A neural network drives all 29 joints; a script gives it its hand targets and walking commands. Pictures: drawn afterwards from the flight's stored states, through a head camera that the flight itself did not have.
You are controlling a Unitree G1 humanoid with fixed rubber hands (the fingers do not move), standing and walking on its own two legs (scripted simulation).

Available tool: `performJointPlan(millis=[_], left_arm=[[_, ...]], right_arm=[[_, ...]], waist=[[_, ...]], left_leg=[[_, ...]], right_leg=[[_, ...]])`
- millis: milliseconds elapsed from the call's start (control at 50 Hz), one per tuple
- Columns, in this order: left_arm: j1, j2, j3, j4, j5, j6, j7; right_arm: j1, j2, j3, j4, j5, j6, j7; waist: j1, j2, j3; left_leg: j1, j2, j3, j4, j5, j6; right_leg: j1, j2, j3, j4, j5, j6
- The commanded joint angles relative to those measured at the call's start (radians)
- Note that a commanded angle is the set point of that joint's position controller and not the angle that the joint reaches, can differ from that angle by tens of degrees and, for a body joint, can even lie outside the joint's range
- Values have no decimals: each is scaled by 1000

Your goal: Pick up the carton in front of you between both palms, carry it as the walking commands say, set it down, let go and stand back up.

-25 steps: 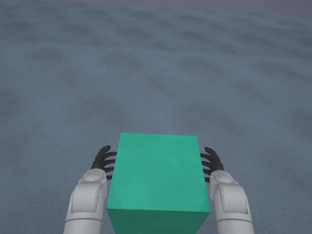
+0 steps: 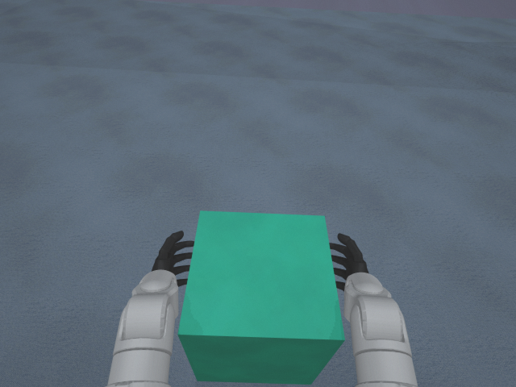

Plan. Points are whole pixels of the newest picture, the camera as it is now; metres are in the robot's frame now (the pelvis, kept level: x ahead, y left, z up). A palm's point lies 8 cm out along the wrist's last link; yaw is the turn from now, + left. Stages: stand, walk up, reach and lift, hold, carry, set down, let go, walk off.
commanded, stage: carry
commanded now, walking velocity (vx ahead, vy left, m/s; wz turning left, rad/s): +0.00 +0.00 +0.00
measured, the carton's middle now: (258, 301) +0.29 +0.00 -0.05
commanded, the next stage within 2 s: hold in 0.10 s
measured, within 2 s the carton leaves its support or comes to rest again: neither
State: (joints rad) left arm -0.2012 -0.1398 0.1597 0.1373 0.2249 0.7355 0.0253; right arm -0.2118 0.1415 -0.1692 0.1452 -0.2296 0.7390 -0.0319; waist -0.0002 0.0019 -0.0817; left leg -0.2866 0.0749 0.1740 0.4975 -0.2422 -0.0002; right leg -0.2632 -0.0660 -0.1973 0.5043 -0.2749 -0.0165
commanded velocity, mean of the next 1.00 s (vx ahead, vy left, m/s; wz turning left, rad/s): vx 0.00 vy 0.00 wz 0.00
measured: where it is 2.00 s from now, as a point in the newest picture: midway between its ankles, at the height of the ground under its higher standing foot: outside the picture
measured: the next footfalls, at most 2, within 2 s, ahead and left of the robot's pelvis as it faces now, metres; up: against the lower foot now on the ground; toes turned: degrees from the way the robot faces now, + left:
none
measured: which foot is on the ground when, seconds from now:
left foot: down 0.00-1.00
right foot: down 0.00-1.00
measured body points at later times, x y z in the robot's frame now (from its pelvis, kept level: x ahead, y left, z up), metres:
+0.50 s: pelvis -0.03 +0.01 +0.01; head -0.07 +0.01 +0.45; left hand +0.28 +0.13 +0.04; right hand +0.25 -0.17 +0.04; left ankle +0.00 +0.13 -0.74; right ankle -0.01 -0.10 -0.74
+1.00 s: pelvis -0.06 +0.02 -0.01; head -0.05 +0.02 +0.44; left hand +0.31 +0.16 +0.01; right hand +0.29 -0.15 +0.02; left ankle +0.01 +0.13 -0.74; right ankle -0.01 -0.10 -0.74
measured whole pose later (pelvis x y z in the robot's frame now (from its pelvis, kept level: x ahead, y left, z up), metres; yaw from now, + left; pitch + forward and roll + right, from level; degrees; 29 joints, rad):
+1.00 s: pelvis -0.06 +0.02 -0.01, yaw -3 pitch -6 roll +0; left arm -0.63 -0.19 0.57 0.62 0.49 0.54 -0.06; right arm -0.63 0.20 -0.59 0.60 -0.50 0.55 0.04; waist 0.01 0.00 0.12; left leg -0.27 -0.03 -0.02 0.62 -0.25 0.02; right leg -0.26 0.02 0.04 0.62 -0.26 0.00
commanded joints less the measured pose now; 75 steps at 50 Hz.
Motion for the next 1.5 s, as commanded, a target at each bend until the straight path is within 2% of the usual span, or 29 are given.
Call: performJointPlan(millis=[0, 80, 100, 120, 140, 160, 180, 200, 260, 280, 300, 360, 400, 520, 620, 680, 760, 840, 920, 1000, 1080, 1180, 1260, 1300, 1360, 1420, 1480], left_arm=[[-446, -865, -550, -70, -236, -34, -214], [-445, -866, -550, -68, -236, -34, -215], [-319, -893, -521, -81, -218, -28, -218], [-354, -848, -524, -111, -214, -42, -214], [-332, -849, -505, -103, -185, -44, -209], [-366, -842, -503, -108, -191, -48, -211], [-372, -844, -506, -108, -199, -51, -211], [-391, -837, -511, -103, -211, -55, -216], [-406, -844, -512, -87, -209, -58, -221], [-421, -843, -507, -74, -206, -58, -227], [-426, -854, -500, -56, -199, -57, -228], [-429, -871, -461, -3, -176, -52, -228], [-442, -884, -442, 25, -166, -49, -231], [-529, -935, -422, 88, -167, -46, -262], [-608, -972, -417, 127, -175, -53, -294], [-717, -983, -376, 199, -162, -66, -307], [-860, -969, -239, 378, -87, -112, -310], [-934, -864, -46, 506, 17, -156, -275], [-905, -707, 127, 562, 136, -198, -231], [-848, -582, 167, 548, 178, -287, -210], [-832, -600, 76, 522, 140, -427, -214], [-872, -739, -156, 494, 34, -593, -224], [-922, -795, -353, 402, -58, -644, -212], [-913, -802, -404, 369, -89, -640, -202], [-896, -802, -408, 376, -100, -610, -202], [-912, -802, -358, 430, -83, -565, -223], [-949, -800, -302, 489, -62, -528, -243]], right_arm=[[-438, 866, 561, -69, 241, -35, 221], [-437, 868, 563, -68, 241, -35, 222], [-314, 884, 535, -77, 228, -28, 226], [-317, 863, 518, -92, 210, -48, 208], [-342, 835, 520, -99, 203, -50, 213], [-349, 836, 507, -86, 194, -54, 213], [-345, 835, 499, -83, 198, -59, 209], [-347, 835, 492, -64, 188, -63, 206], [-372, 842, 496, -63, 193, -65, 211], [-392, 852, 495, -54, 189, -62, 214], [-415, 858, 499, -50, 191, -60, 221], [-454, 875, 499, -23, 203, -51, 238], [-477, 885, 491, 1, 202, -45, 250], [-539, 926, 447, 79, 188, -42, 282], [-596, 960, 420, 132, 180, -50, 309], [-702, 949, 364, 201, 154, -65, 325], [-864, 937, 232, 365, 92, -109, 336], [-920, 883, 66, 498, -4, -142, 290], [-884, 748, -114, 556, -123, -186, 224], [-814, 623, -184, 523, -182, -283, 183], [-793, 664, -103, 496, -140, -430, 168], [-856, 804, 143, 454, -18, -600, 165], [-893, 866, 349, 351, 78, -652, 154], [-885, 875, 407, 316, 109, -646, 146], [-866, 884, 416, 329, 125, -614, 142], [-882, 893, 363, 374, 104, -569, 152], [-923, 896, 304, 419, 84, -532, 163]], waist=[[0, -2, -245], [1, -3, -253], [0, -23, -169], [-16, -57, -226], [13, 10, -207], [1, -15, -177], [-2, -12, -189], [-10, -38, -193], [-5, -12, -181], [-3, -34, -176], [-4, -20, -149], [19, -13, -122], [23, -12, -101], [9, -3, -62], [-5, 5, -57], [-16, 19, -27], [-16, 18, 7], [6, -12, 52], [11, -36, 76], [-4, -17, 19], [-3, -1, -149], [-3, 16, -519], [4, 22, -932], [5, 25, -1045], [10, 19, -1027], [8, 8, -910], [10, 8, -828]], left_leg=[[103, 97, -98, -53, 225, 5], [107, 97, -96, -51, 227, 4], [262, -167, -239, -101, 469, 31], [292, -147, -275, -90, 555, 32], [292, -149, -267, -123, 451, 28], [273, -154, -267, -123, 483, 19], [287, -166, -267, -120, 507, 11], [298, -165, -264, -126, 451, 9], [248, -176, -261, -142, 387, 7], [240, -174, -261, -149, 312, 10], [236, -176, -258, -152, 274, 14], [230, -171, -259, -163, 216, 23], [229, -165, -258, -168, 168, 27], [220, -147, -251, -182, 25, 31], [201, -136, -249, -191, -68, 33], [160, -124, -258, -196, -189, 38], [154, -123, -267, -161, -295, 44], [98, -129, -255, -110, -286, 50], [41, -139, -239, -33, -223, 49], [-85, -153, -226, 55, -83, 37], [-173, -182, -226, 165, 83, 26], [-269, -202, -234, 339, 272, 7], [-292, -203, -237, 495, 474, -3], [-311, -206, -236, 550, 519, -10], [-428, -213, -228, 588, 427, -18], [-593, -220, -214, 608, 245, -15], [-711, -221, -210, 640, 142, -7]], right_leg=[[77, -111, 107, -73, 244, 1], [81, -112, 108, -72, 250, 0], [238, 131, 274, -111, 596, 1], [284, 130, 297, -123, 603, -13], [284, 119, 296, -120, 565, -4], [296, 127, 290, -124, 573, -2], [321, 128, 295, -130, 608, 5], [321, 131, 294, -153, 516, 2], [368, 132, 297, -145, 507, 9], [361, 133, 292, -159, 416, 10], [332, 129, 291, -159, 386, 13], [304, 130, 285, -161, 312, 16], [281, 130, 281, -169, 245, 15], [222, 127, 275, -186, 66, 2], [204, 128, 266, -185, -22, -9], [190, 133, 251, -157, -95, -13], [107, 130, 253, -120, -184, -14], [74, 132, 260, -91, -221, -9], [-29, 141, 255, -48, -202, -10], [-123, 156, 248, 42, -63, 0], [-228, 175, 245, 154, 93, 11], [-322, 199, 244, 335, 287, 25], [-382, 213, 238, 483, 452, 44], [-453, 217, 235, 534, 470, 50], [-573, 222, 232, 577, 384, 58], [-687, 224, 226, 604, 235, 58], [-799, 227, 217, 638, 132, 55]])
